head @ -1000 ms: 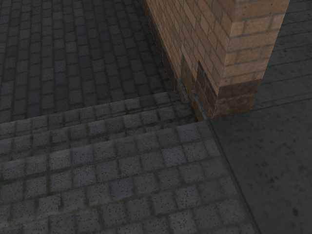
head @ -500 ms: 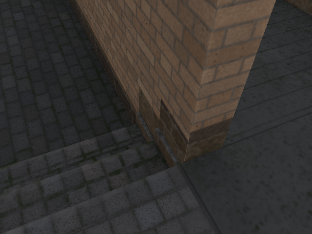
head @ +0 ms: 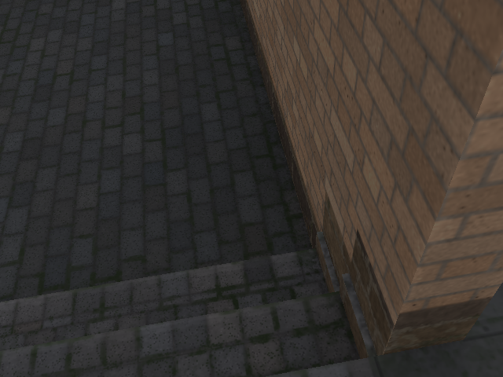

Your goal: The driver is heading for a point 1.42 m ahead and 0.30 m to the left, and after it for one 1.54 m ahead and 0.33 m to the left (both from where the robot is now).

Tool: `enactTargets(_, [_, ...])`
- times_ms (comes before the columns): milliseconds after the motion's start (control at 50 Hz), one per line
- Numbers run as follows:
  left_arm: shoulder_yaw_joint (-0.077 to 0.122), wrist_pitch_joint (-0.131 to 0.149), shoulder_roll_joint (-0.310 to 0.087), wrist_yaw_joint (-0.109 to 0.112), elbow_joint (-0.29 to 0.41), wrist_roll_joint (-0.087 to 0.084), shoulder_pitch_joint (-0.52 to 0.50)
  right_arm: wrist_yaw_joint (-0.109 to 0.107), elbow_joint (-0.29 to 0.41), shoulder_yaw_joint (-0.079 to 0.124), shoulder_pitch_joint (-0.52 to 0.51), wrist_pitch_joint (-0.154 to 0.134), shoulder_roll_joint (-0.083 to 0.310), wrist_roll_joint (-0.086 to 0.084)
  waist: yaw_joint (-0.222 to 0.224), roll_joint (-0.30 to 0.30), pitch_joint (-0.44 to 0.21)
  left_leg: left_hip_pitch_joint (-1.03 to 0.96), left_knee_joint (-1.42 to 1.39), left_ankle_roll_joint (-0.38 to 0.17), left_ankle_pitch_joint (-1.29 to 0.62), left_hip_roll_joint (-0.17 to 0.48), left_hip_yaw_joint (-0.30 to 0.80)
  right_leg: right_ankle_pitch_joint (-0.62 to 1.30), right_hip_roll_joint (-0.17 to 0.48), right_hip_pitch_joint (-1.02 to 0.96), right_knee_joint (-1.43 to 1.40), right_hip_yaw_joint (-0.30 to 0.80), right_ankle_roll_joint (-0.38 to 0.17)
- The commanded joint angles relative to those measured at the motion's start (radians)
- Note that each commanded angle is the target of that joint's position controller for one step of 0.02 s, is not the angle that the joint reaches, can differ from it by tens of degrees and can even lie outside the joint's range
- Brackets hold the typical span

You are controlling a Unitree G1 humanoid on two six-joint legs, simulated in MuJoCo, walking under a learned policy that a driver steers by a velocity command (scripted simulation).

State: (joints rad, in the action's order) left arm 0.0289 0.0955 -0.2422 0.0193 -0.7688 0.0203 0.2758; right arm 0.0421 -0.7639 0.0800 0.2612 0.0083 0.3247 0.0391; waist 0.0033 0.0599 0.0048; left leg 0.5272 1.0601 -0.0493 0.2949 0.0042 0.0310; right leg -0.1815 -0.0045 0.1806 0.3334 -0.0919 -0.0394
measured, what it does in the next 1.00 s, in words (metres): walks ahead, turning left: left foot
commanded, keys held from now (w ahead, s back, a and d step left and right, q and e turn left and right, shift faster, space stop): w+q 0.56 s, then w+e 0.18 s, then e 0.26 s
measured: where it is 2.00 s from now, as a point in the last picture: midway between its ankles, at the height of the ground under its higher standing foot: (224, 358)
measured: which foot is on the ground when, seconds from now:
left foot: up 0.00-0.30, down 0.32-1.00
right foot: down 0.00-0.34, up 0.36-1.00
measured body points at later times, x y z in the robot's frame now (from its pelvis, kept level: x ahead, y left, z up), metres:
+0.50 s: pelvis +0.24 +0.08 -0.01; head +0.27 +0.11 +0.43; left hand +0.26 +0.37 -0.13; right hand +0.43 -0.13 -0.12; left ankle +0.27 +0.13 -0.75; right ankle +0.28 -0.10 -0.66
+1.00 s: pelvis +0.48 +0.12 -0.09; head +0.48 +0.13 +0.36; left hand +0.52 +0.41 -0.21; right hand +0.53 -0.14 -0.22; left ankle +0.28 +0.13 -0.74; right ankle +0.65 +0.09 -0.82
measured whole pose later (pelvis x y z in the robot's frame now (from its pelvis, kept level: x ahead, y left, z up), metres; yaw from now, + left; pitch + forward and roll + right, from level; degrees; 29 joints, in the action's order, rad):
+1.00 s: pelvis +0.48 +0.12 -0.09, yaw +18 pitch +0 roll +3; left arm 0.05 0.03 -0.29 -0.01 -0.85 0.02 0.21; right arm -0.07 -0.89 0.01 0.49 -0.10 0.24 0.02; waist -0.07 -0.07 0.00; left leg 0.07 0.88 -0.12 0.77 -0.18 -0.02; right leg 0.50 -0.01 0.44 0.42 0.05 -0.01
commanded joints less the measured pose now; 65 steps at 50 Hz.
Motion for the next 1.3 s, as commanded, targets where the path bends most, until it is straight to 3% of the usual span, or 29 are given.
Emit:
enactTargets(20, [0.028,0.02,-0.098,-0.012,0.026,-0.004,0.051,0.011,0.083,-0.005,-0.043,0.013,0.009,-0.002,0.004,-0.149,-0.004,0.184,-0.005,0.019,-0.094,0.049,0.027,0.285,0.254,-0.15,-0.167,0.157,-0.11])
enactTargets(120, [0.031,0.024,-0.086,-0.02,-0.016,-0.015,0.112,0.023,0.155,-0.031,-0.207,0.026,-0.018,0.005,0.031,-0.158,0.059,0.17,-0.248,0.011,-0.261,0.055,-0.041,0.278,0.241,-0.13,-0.185,0.03,-0.111])
enactTargets(220, [0.055,-0.005,-0.145,0.007,-0.045,0.003,0.171,0.044,0.226,-0.028,-0.337,-0.006,-0.008,0.017,0.064,-0.138,0.092,0.139,-0.405,-0.049,-0.202,0.019,-0.101,0.465,0.262,-0.235,-0.115,-0.051,-0.054])
enactTargets(300, [0.058,-0.058,-0.204,0.044,-0.034,0.009,0.167,0.029,0.175,-0.004,-0.114,-0.016,0.018,0.009,-0.046,-0.18,-0.083,-0.222,-0.49,-0.129,-0.012,-0.114,-0.151,0.94,0.271,-0.229,0.329,-0.127,-0.032])
enactTargets(320, [0.058,-0.064,-0.211,0.042,-0.009,0.005,0.133,0.014,0.124,0.015,0.057,-0.023,0.052,0.014,-0.138,-0.122,-0.18,-0.474,-0.569,-0.17,-0.053,-0.098,-0.081,0.776,0.249,-0.078,0.594,-0.145,-0.007])
enactTargets(340, [0.036,-0.066,-0.11,0.02,0.057,0.001,0.155,-0.009,0.126,0.047,0.101,-0.017,0.162,0.007,-0.111,0.079,-0.302,-0.81,-0.594,-0.255,0.094,0.179,0.308,0.063,0.144,0.312,0.975,-0.143,0.039])
enactTargets(360, [0.039,-0.059,-0.123,0.012,0.118,0.01,0.097,-0.022,0.158,0.061,0.087,-0.011,0.238,-0.019,-0.105,0.138,-0.377,-0.896,-0.727,-0.341,-0.015,0.357,0.747,-0.369,-0.006,0.564,1.227,0.003,0.069])
enactTargets(380, [0.058,-0.052,-0.172,0.006,0.138,-0.005,0.006,-0.035,0.148,0.051,0.115,-0.007,0.176,-0.038,-0.135,0.025,-0.27,-0.846,-0.714,-0.309,-0.177,0.318,0.593,-0.255,0.061,0.661,1.226,0.134,0.05])
enactTargets(420, [0.035,-0.05,-0.128,0.017,0.108,-0.007,0.047,-0.04,0.132,0.022,0.036,-0.019,0.086,-0.025,-0.019,-0.083,-0.076,-0.517,-0.713,-0.231,-0.513,0.231,0.354,-0.157,0.133,0.518,1.012,0.129,0.062])
enactTargets(440, [0.034,-0.071,-0.122,0.02,0.103,0.006,0.066,-0.04,0.132,0.013,0.007,-0.032,0.066,-0.027,0.022,-0.056,-0.043,-0.407,-0.733,-0.202,-0.558,0.181,0.301,-0.16,0.148,0.432,0.909,0.135,0.074])
enactTargets(480, [0.035,-0.111,-0.11,0.009,0.098,0.033,0.07,-0.03,0.125,0.003,-0.002,-0.053,0.054,-0.036,0.043,-0.011,-0.052,-0.311,-0.763,-0.196,-0.586,0.118,0.257,-0.145,0.128,0.332,0.803,0.113,0.095])
enactTargets(540, [0.037,-0.137,-0.118,0.004,0.097,0.025,-0.021,-0.039,0.115,0.004,0.048,-0.05,0.071,-0.053,0.015,0.008,-0.037,-0.307,-0.803,-0.189,-0.465,0.07,0.27,-0.052,0.114,0.393,0.711,0.113,0.116])
enactTargets(620, [0.036,-0.123,-0.124,-0.002,0.051,0.018,-0.021,-0.042,0.078,0.001,0.155,-0.041,0.069,-0.033,-0.016,-0.007,-0.077,-0.41,-0.779,-0.164,-0.51,0.091,0.277,0.136,0.102,0.448,0.741,0.116,0.082])
enactTargets(700, [0.069,-0.109,-0.182,-0.013,0.082,0.009,-0.186,-0.059,0.002,0.008,0.315,-0.055,0.097,-0.037,-0.067,-0.001,0.052,-0.65,-0.756,-0.167,-0.386,0.151,0.352,0.134,0.1,0.749,0.671,0.235,0.031])
enactTargets(760, [0.081,-0.09,-0.17,-0.017,0.039,0.001,-0.137,-0.077,-0.032,0.01,0.353,-0.075,0.098,-0.035,-0.061,-0.029,0.071,-0.724,-0.69,-0.162,-0.523,0.185,0.308,0.13,0.007,0.81,0.63,0.365,-0.002])
enactTargets(840, [0.064,-0.09,-0.11,-0.029,0.017,0.007,-0.146,-0.095,-0.041,-0.034,0.245,-0.103,0.02,-0.028,-0.027,-0.035,0.067,-0.344,-0.57,-0.094,-0.457,0.066,0.145,0.541,-0.042,0.438,0.443,0.243,-0.003])
enactTargets(920, [0.027,-0.063,-0.075,-0.026,-0.003,0.014,-0.188,-0.112,-0.084,-0.046,0.292,-0.121,0.017,-0.023,-0.09,-0.066,0.104,-0.295,-0.397,-0.058,-0.488,0.023,0.083,0.649,-0.045,0.34,0.226,0.144,0.019])
enactTargets(980, [0.014,-0.057,-0.079,-0.037,-0.046,-0.004,-0.073,-0.128,-0.137,-0.044,0.313,-0.112,0.013,-0.013,-0.106,-0.055,0.104,-0.355,-0.173,-0.038,-0.449,-0.005,0.055,0.728,-0.009,0.214,-0.002,0.104,0.044])
enactTargets(1020, [0.045,-0.051,-0.138,-0.017,-0.174,-0.002,0.283,-0.13,-0.164,-0.048,0.266,-0.1,0.016,-0.015,0.021,-0.048,-0.003,-0.416,0.176,-0.038,-0.494,0.008,0.05,0.876,0.041,0.009,-0.151,0.105,0.017])
enactTargets(1040, [0.063,-0.062,-0.162,-0.016,-0.224,0.009,0.451,-0.122,-0.138,-0.043,0.176,-0.098,0.032,-0.03,0.123,-0.093,-0.061,-0.34,0.418,0.004,-0.436,-0.035,-0.018,0.964,0.052,-0.185,-0.245,0.069,0.004])
enactTargets(1060, [0.082,-0.065,-0.24,-0.01,-0.261,0.049,0.536,-0.117,-0.13,-0.041,0.157,-0.089,-0.011,-0.042,0.15,-0.291,-0.033,0.091,0.959,0.052,0.391,-0.196,-0.13,1.233,0.155,-0.493,-0.104,0.148,-0.108])
enactTargets(1080, [0.067,-0.062,-0.254,-0.031,-0.199,0.038,0.461,-0.108,-0.074,-0.049,0.29,-0.08,-0.057,-0.078,0.028,-0.287,-0.153,0.482,1.141,0.092,0.711,-0.185,-0.065,1.821,0.363,-0.81,0.371,0.408,-0.244])
enactTargets(1100, [0.06,-0.08,-0.205,-0.044,-0.164,-0.011,0.412,-0.109,-0.064,-0.065,0.263,-0.069,-0.027,-0.028,0.064,-0.099,-0.218,0.589,1.154,0.091,0.583,-0.125,-0.027,1.658,0.432,-0.765,0.307,0.473,-0.383])
enactTargets(1120, [0.053,-0.091,-0.188,-0.028,-0.131,-0.039,0.328,-0.109,-0.038,-0.072,0.179,-0.056,-0.025,0.015,0.05,-0.016,-0.189,0.59,1.131,0.087,0.486,-0.088,-0.016,1.334,0.419,-0.585,0.214,0.474,-0.426])
enactTargets(1160, [0.055,-0.094,-0.21,0.028,-0.095,-0.023,0.184,-0.097,-0.011,-0.088,0.122,-0.024,-0.039,0.028,-0.009,-0.024,-0.124,0.52,1.065,0.089,0.349,-0.027,0.037,0.707,0.456,-0.181,0.056,0.616,-0.49])
enactTargets(1180, [0.03,-0.095,-0.157,0.033,-0.082,-0.001,0.185,-0.098,-0.016,-0.08,0.063,0.011,-0.024,0.037,-0.007,0.038,-0.06,0.443,1.08,0.095,0.294,-0.044,0.015,0.703,0.399,0.015,0.042,0.57,-0.433])
enactTargets(1200, [0.0,-0.08,-0.106,0.036,-0.089,-0.005,0.17,-0.095,0.016,-0.078,-0.021,0.016,-0.008,0.029,-0.026,0.108,0.002,0.402,0.854,0.106,0.068,-0.02,0.048,0.619,0.28,0.161,0.047,0.475,-0.335])
enactTargets(1240, [-0.008,-0.062,-0.113,0.05,-0.086,-0.017,0.171,-0.091,0.071,-0.106,-0.126,0.04,-0.091,0.026,-0.021,0.006,0.027,0.38,0.701,0.13,-0.113,-0.048,-0.003,0.539,0.135,0.3,0.094,0.413,-0.216])
enactTargets(1300, [-0.015,-0.082,-0.095,0.077,-0.053,-0.025,0.209,-0.086,0.11,-0.113,-0.168,0.065,-0.133,0.026,0.026,-0.146,-0.069,0.515,0.73,0.162,-0.159,-0.093,-0.019,0.493,0.092,0.125,0.176,0.491,-0.122])
Keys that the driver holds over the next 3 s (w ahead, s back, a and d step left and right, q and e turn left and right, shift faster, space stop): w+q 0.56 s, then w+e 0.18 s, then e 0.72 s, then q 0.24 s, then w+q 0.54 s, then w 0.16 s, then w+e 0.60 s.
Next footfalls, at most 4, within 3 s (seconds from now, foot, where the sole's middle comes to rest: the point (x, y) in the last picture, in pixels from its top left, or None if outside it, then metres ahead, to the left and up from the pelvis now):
0.32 left None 0.31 0.14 -0.78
1.06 right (249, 347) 0.65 0.10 -0.96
1.72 left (192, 358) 0.62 0.28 -0.96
2.20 right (245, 334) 0.70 0.11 -0.96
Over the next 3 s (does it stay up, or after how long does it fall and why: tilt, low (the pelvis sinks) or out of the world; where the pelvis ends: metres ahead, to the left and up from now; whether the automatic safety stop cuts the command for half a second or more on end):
stays up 1.08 0.28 -0.44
